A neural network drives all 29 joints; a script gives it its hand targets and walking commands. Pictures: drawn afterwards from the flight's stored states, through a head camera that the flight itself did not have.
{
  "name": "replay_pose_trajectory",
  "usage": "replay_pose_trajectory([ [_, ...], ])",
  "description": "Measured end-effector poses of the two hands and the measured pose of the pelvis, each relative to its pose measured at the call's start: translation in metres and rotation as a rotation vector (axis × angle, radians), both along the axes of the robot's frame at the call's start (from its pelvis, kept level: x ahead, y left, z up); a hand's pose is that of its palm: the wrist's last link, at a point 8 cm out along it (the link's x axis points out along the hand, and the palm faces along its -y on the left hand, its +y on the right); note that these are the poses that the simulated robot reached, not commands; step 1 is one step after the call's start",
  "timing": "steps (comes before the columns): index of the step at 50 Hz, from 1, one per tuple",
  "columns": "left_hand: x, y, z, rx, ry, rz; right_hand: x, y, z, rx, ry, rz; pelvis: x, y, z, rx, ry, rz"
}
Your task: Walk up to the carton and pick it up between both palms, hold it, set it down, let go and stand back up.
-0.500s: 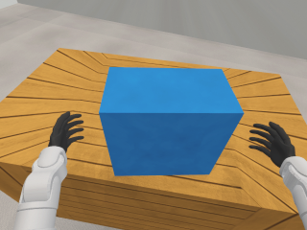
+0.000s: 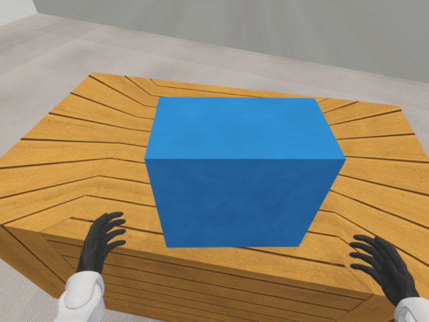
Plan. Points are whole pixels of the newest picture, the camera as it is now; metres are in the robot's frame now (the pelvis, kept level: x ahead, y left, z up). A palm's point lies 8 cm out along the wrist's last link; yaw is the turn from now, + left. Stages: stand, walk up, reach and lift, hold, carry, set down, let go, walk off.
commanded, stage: set down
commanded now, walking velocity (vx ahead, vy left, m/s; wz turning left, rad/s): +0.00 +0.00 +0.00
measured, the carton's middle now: (235, 178) +0.42 -0.02 +0.04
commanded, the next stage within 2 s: let go in 1.14 s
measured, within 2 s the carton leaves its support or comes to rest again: neither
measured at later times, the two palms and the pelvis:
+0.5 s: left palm (95, 298) +0.19 +0.23 -0.03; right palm (370, 308) +0.19 -0.27 -0.04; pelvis +0.01 +0.01 +0.00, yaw +0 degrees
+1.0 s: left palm (102, 313) +0.18 +0.22 -0.07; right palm (364, 306) +0.20 -0.26 -0.04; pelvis +0.02 +0.01 +0.00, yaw -1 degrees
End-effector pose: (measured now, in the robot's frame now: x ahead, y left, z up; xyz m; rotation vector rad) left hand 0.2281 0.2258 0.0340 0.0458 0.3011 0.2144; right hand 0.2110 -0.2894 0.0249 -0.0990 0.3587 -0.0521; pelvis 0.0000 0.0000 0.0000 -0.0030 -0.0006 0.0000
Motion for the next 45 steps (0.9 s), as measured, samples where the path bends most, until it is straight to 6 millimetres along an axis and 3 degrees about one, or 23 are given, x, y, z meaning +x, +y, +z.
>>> replay_pose_trajectory([
  [8,-0.033,0.005,-0.031,-0.012,0.065,0.039,-0.019,0.011,-0.016,-0.003,0.029,0.001,-0.005,-0.001,-0.001,0.003,0.002,0.000],
  [18,-0.034,-0.005,-0.051,-0.015,0.123,0.005,-0.015,0.018,-0.046,0.005,0.103,-0.023,-0.001,0.006,-0.002,0.003,0.020,-0.002],
  [24,-0.037,0.001,-0.062,-0.005,0.182,0.014,-0.017,0.023,-0.062,-0.003,0.157,-0.020,0.009,0.007,-0.002,-0.002,0.023,-0.001],
  [34,-0.054,0.011,-0.086,-0.005,0.283,0.005,-0.019,0.029,-0.061,-0.063,0.167,-0.011,0.024,0.006,-0.001,-0.012,0.009,-0.003],
  [45,-0.042,0.001,-0.090,0.007,0.308,-0.047,-0.017,0.031,-0.061,-0.074,0.161,-0.032,0.024,0.010,-0.002,-0.016,-0.011,-0.019],
])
